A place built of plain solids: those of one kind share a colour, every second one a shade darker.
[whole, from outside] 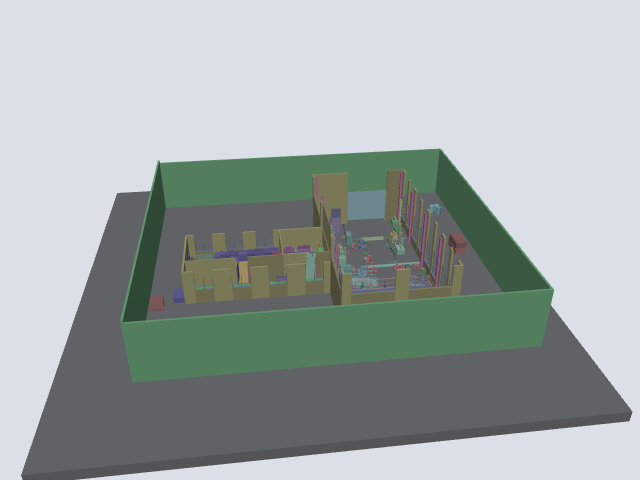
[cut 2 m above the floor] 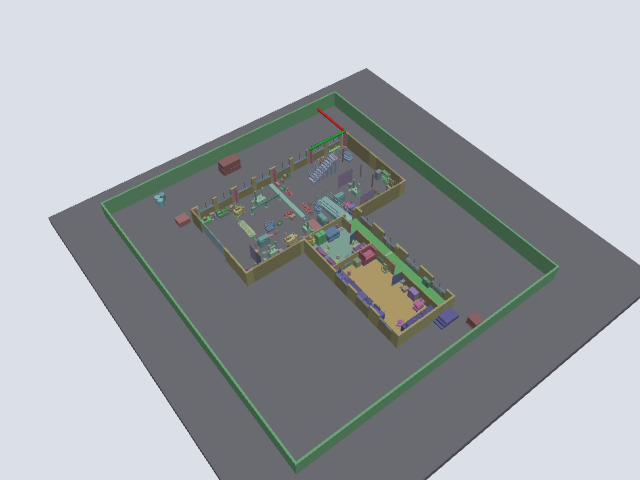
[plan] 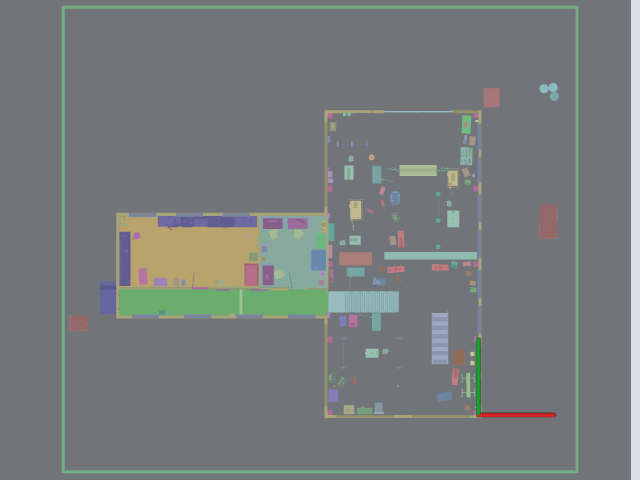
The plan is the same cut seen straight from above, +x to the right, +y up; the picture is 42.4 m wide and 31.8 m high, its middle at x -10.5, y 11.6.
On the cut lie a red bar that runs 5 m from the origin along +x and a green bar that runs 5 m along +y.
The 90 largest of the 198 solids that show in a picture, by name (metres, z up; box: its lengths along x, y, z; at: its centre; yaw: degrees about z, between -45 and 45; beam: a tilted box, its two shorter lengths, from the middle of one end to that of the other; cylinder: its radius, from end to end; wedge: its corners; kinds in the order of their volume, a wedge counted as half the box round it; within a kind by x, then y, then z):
{
 "yard_bound_1": {"box": [0.2, 30.97, 6.2], "at": [-27.51, 11.64, 3.05]},
 "yard_bound_2": {"box": [34.23, 0.2, 5.9], "at": [-10.49, -3.75, 2.9]},
 "yard_bound_3": {"box": [34.23, 0.2, 5.9], "at": [-10.49, 27.03, 2.9]},
 "yard_bound_4": {"box": [0.2, 30.97, 5.9], "at": [6.52, 11.64, 2.9]},
 "wall_1": {"box": [0.2, 2.0, 3.56], "at": [-23.9, 7.4, 1.73]},
 "wall_2": {"box": [0.2, 5.0, 3.56], "at": [-23.9, 10.9, 1.73]},
 "wall_3": {"box": [0.86, 0.2, 3.56], "at": [-23.57, 13.3, 1.73]},
 "wall_4": {"box": [1.06, 0.2, 3.56], "at": [-23.48, 6.5, 1.73]},
 "wall_5": {"box": [1.81, 0.2, 1.66], "at": [-22.25, 13.3, 0.78]},
 "wall_6": {"box": [1.76, 0.2, 1.46], "at": [-22.07, 6.5, 0.68]},
 "wall_7": {"box": [4.8, 0.06, 3.56], "at": [-21.4, 8.37, 1.73]},
 "wall_8": {"box": [4.8, 0.06, 3.56], "at": [-21.4, 8.43, 1.73]},
 "wall_9": {"box": [1.31, 0.2, 3.56], "at": [-20.7, 13.3, 1.73]},
 "wall_10": {"box": [1.71, 0.2, 3.56], "at": [-20.35, 6.5, 1.73]},
 "wall_11": {"box": [1.81, 0.2, 1.66], "at": [-19.15, 13.3, 0.78]},
 "wall_12": {"box": [1.81, 0.2, 1.46], "at": [-18.6, 6.5, 0.68]},
 "wall_13": {"box": [1.31, 0.2, 3.56], "at": [-17.6, 13.3, 1.73]},
 "wall_14": {"box": [1.66, 0.2, 3.56], "at": [-16.88, 6.5, 1.73]},
 "wall_15": {"box": [3.4, 0.06, 3.56], "at": [-16.2, 8.43, 1.73]},
 "wall_16": {"box": [3.46, 0.06, 3.56], "at": [-16.17, 8.37, 1.73]},
 "wall_17": {"box": [1.81, 0.2, 1.66], "at": [-16.05, 13.3, 0.78]},
 "wall_18": {"box": [1.76, 0.2, 1.46], "at": [-15.18, 6.5, 0.68]},
 "wall_19": {"box": [0.66, 0.2, 3.56], "at": [-14.82, 13.3, 1.73]},
 "wall_20": {"box": [0.06, 4.8, 3.56], "at": [-14.53, 10.8, 1.73]},
 "wall_21": {"box": [2.17, 0.06, 3.56], "at": [-13.48, 8.37, 1.73]},
 "wall_22": {"box": [1.71, 0.2, 3.56], "at": [-13.45, 6.5, 1.73]},
 "wall_23": {"box": [2.1, 0.06, 3.56], "at": [-13.45, 8.43, 1.73]},
 "wall_24": {"box": [4.5, 0.2, 3.56], "at": [-12.25, 13.3, 1.73]},
 "wall_25": {"box": [1.81, 0.2, 1.46], "at": [-11.7, 6.5, 0.68]},
 "wall_26": {"box": [0.81, 0.2, 3.56], "at": [-10.4, 6.5, 1.73]},
 "wall_27": {"box": [0.2, 0.81, 6.45], "at": [-10.1, 0.2, 3.17]},
 "wall_28": {"box": [0.2, 5.41, 4.35], "at": [-10.1, 3.3, 2.12]},
 "wall_29": {"box": [0.2, 0.61, 6.45], "at": [-10.1, 6.3, 3.17]},
 "wall_30": {"box": [0.2, 0.61, 6.45], "at": [-10.1, 13.5, 3.17]},
 "wall_31": {"box": [0.2, 5.61, 4.35], "at": [-10.1, 16.6, 2.12]},
 "wall_32": {"box": [0.2, 0.81, 6.45], "at": [-10.1, 19.8, 3.17]},
 "wall_33": {"box": [0.06, 4.8, 3.56], "at": [-10.03, 10.8, 1.73]},
 "wall_34": {"box": [0.06, 4.92, 6.45], "at": [-9.97, 10.8, 3.17]},
 "wall_35": {"box": [0.81, 0.2, 6.45], "at": [-9.8, -0.1, 3.17]},
 "wall_36": {"box": [3.96, 0.2, 6.45], "at": [-8.22, 20.1, 3.17]},
 "wall_37": {"box": [3.81, 0.2, 4.35], "at": [-7.5, -0.1, 2.12]},
 "wall_38": {"box": [1.21, 0.2, 6.45], "at": [-5.0, -0.1, 3.17]},
 "wall_39": {"box": [3.81, 0.2, 4.35], "at": [-2.5, -0.1, 2.12]},
 "wall_40": {"box": [1.96, 0.2, 6.45], "at": [-0.78, 20.1, 3.17]},
 "wall_41": {"box": [0.81, 0.2, 6.45], "at": [-0.2, -0.1, 3.17]},
 "wall_42": {"box": [0.2, 0.91, 6.45], "at": [0.1, 0.25, 3.17]},
 "wall_43": {"box": [0.2, 0.51, 6.45], "at": [0.1, 2.65, 3.17]},
 "wall_44": {"box": [0.2, 0.81, 6.45], "at": [0.1, 5.0, 3.17]},
 "wall_45": {"box": [0.2, 1.86, 1.15], "at": [0.1, 6.33, 0.53]},
 "wall_46": {"box": [0.2, 0.51, 6.45], "at": [0.1, 7.5, 3.17]},
 "wall_47": {"box": [0.2, 1.86, 1.15], "at": [0.1, 8.68, 0.53]},
 "wall_48": {"box": [0.2, 0.81, 6.45], "at": [0.1, 10.0, 3.17]},
 "wall_49": {"box": [0.2, 1.86, 1.15], "at": [0.1, 11.32, 0.53]},
 "wall_50": {"box": [0.2, 0.51, 6.45], "at": [0.1, 12.5, 3.17]},
 "wall_51": {"box": [0.2, 1.86, 1.15], "at": [0.1, 13.68, 0.53]},
 "wall_52": {"box": [0.2, 0.81, 6.45], "at": [0.1, 15.0, 3.17]},
 "wall_53": {"box": [0.2, 0.51, 6.45], "at": [0.1, 17.35, 3.17]},
 "wall_54": {"box": [0.2, 0.91, 6.45], "at": [0.1, 19.75, 3.17]},
 "raised_floor_lab_1": {"box": [9.43, 4.93, 0.56], "at": [-19.15, 10.8, 0.23]},
 "raised_floor_corridor_1": {"box": [13.93, 1.93, 0.56], "at": [-16.9, 7.5, 0.23]},
 "raised_floor_office_1": {"box": [4.63, 4.93, 0.56], "at": [-12.25, 10.8, 0.23]},
 "beyond_pallets_1": {"box": [1.1, 0.95, 1.06], "at": [-26.48, 6.09, 0.47], "yaw": -2.8},
 "beyond_pallets_2": {"box": [1.07, 1.26, 0.67], "at": [0.87, 21.02, 0.33], "yaw": -0.7},
 "beyond_pallets_3": {"box": [1.16, 2.2, 1.46], "at": [4.63, 12.81, 0.67], "yaw": 1.0},
 "test_desk_1": {"box": [1.2, 0.6, 0.86], "at": [-8.14, 9.48, 0.38]},
 "test_desk_2": {"box": [1.08, 0.52, 1.05], "at": [-8.14, 9.48, 0.48]},
 "test_desk_3": {"box": [0.6, 1.2, 0.86], "at": [-6.76, 6.17, 0.38]},
 "test_desk_4": {"box": [0.52, 1.08, 1.05], "at": [-6.76, 6.17, 0.48]},
 "test_desk_5": {"box": [0.6, 1.2, 0.86], "at": [-6.74, 15.93, 0.38]},
 "test_desk_6": {"box": [0.52, 1.08, 1.05], "at": [-6.74, 15.93, 0.48]},
 "raised_floor_steel_1": {"box": [8.0, 2.0, 0.2], "at": [-6.0, 1.0, 3.05]},
 "door_landing_1": {"box": [1.1, 1.4, 0.56], "at": [-9.39, 7.5, 0.23]},
 "door_landing_2": {"box": [0.64, 1.4, 0.47], "at": [-8.53, 7.5, 0.19]},
 "door_landing_3": {"box": [1.83, 1.4, 0.3], "at": [-7.93, 7.5, 0.1]},
 "door_landing_4": {"box": [3.09, 1.4, 0.12], "at": [-7.3, 7.5, 0.01]},
 "plan_chest_1": {"box": [0.95, 1.37, 0.38], "at": [-10.59, 10.26, 1.18]},
 "plan_chest_2": {"box": [0.92, 1.32, 0.95], "at": [-10.56, 10.26, 0.94]},
 "test_machine_1": {"box": [0.6, 0.95, 0.85], "at": [-8.57, 16.06, 0.38]},
 "test_machine_2": {"box": [0.8, 1.1, 0.65], "at": [-1.68, 13.0, 0.28]},
 "lab_bench_1": {"box": [3.28, 0.2, 0.95], "at": [-19.6, 13.09, 0.94]},
 "lab_bench_2": {"box": [0.9, 0.56, 0.78], "at": [-18.4, 12.75, 1.0]},
 "roller_shutter_1": {"box": [4.36, 0.06, 3.58], "at": [-4.0, 20.12, 2.21]},
 "hydraulic_pack_1": {"box": [0.7, 1.2, 0.62], "at": [-8.14, 13.58, 0.26]},
 "hydraulic_pack_2": {"box": [0.6, 1.0, 0.72], "at": [-1.69, 15.69, 0.31]},
 "yard_step_1": {"box": [1.1, 1.6, 0.5], "at": [-24.55, 7.5, 0.24]},
 "filing_tall_1": {"box": [0.62, 0.47, 1.37], "at": [-10.42, 11.26, 1.15]},
 "filing_tall_2": {"box": [0.62, 0.47, 1.37], "at": [-10.42, 11.77, 1.15]},
 "safety_cabinet_1": {"box": [0.9, 0.55, 1.05], "at": [-21.07, 8.81, 1.08]},
 "crate_1": {"box": [0.6, 1.2, 0.65], "at": [-0.8, 19.25, 0.28], "yaw": -2.5},
 "wash_basin_1": {"box": [0.4, 1.2, 0.9], "at": [-9.74, 12.11, 0.4]}
}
